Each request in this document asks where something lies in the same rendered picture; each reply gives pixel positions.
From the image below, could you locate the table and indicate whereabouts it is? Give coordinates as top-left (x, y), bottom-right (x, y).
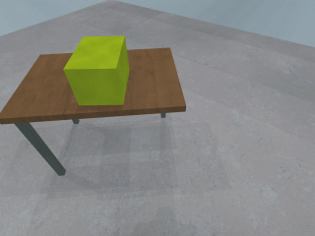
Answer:
top-left (0, 47), bottom-right (186, 176)

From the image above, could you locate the carton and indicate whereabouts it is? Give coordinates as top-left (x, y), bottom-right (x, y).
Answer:
top-left (63, 35), bottom-right (130, 106)

